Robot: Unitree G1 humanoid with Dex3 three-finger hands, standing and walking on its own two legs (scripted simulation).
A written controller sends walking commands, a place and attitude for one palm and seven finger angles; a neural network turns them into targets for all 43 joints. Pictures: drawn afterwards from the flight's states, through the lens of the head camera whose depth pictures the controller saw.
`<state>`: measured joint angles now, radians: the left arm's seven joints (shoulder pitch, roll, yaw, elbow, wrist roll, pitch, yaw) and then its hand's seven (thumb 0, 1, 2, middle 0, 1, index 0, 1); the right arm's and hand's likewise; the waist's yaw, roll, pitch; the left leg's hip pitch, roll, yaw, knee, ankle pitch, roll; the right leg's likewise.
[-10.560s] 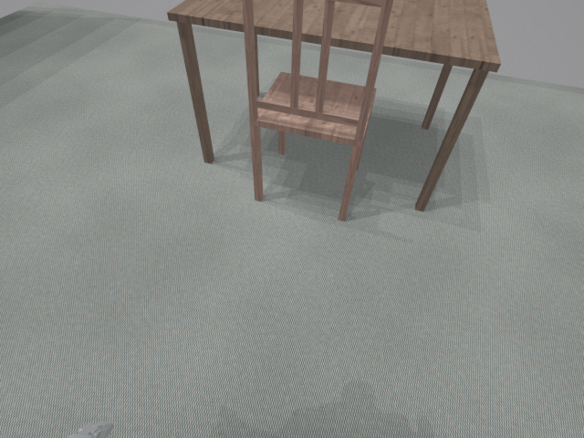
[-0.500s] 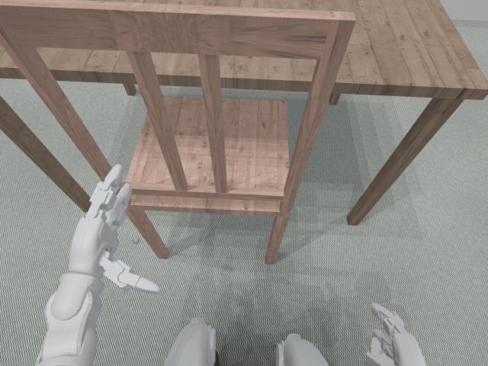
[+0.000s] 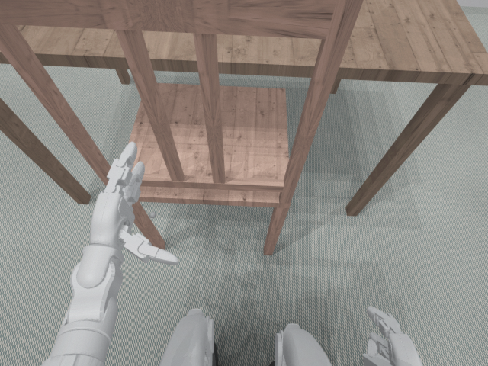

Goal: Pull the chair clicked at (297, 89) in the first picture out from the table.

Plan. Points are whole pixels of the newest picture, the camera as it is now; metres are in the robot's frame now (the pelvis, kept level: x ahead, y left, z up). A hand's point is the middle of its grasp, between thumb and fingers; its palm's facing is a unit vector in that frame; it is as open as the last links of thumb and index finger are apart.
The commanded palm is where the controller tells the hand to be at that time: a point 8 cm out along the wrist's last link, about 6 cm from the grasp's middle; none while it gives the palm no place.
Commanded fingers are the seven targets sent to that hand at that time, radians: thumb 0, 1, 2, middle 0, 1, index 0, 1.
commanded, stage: aim the fingers beside a spindle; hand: left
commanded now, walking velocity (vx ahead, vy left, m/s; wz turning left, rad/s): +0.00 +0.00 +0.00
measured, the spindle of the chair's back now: (160, 125) +0.50 +0.16 +0.06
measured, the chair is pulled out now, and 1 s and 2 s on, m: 0.00 0.00 0.00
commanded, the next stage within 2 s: push the fingers through the gap in 0.96 s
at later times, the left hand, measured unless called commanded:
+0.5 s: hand (156, 211) +0.36 +0.15 +0.01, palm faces -0.02 -1.00 -0.05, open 16.9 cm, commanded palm +0.34 +0.20 +0.01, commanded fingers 0.00 -0.50 0.30 -0.06 -0.08 -0.06 -0.08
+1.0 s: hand (161, 212) +0.35 +0.15 +0.01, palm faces -0.05 -1.00 -0.05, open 16.9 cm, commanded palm +0.34 +0.20 +0.01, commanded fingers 0.00 -0.50 0.30 -0.06 -0.08 -0.06 -0.08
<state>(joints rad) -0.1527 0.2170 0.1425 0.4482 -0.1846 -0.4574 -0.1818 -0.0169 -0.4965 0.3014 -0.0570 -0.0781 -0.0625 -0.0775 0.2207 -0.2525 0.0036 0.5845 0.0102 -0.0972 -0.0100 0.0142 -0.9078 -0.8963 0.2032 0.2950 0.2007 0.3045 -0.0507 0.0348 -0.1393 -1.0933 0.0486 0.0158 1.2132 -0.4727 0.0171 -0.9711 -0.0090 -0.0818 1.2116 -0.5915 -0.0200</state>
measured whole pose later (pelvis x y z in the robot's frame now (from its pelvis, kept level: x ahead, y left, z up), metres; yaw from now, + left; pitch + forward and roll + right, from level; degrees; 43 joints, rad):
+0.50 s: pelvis +0.00 +0.00 -0.01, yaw +0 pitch +21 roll -2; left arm -0.19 0.22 0.15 0.48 -0.16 -0.48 -0.13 -0.02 -0.50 0.30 -0.06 -0.08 -0.06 -0.08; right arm 0.23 -0.25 0.00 0.58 0.01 -0.04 0.00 0.01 -0.91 -0.90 0.20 0.29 0.20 0.30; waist -0.06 0.04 -0.14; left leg -1.13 0.05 0.02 1.24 -0.48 0.02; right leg -1.01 -0.01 -0.08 1.24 -0.60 -0.02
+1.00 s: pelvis +0.00 +0.00 -0.01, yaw +0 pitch +21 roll -2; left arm -0.20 0.21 0.11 0.48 -0.16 -0.48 -0.13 -0.02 -0.50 0.30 -0.06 -0.08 -0.06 -0.08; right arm 0.22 -0.25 0.00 0.58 0.01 -0.04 0.01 0.01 -0.91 -0.90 0.20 0.29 0.20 0.30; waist -0.05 0.04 -0.14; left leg -1.14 0.05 0.01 1.25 -0.48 0.02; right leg -1.02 -0.01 -0.09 1.25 -0.61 -0.02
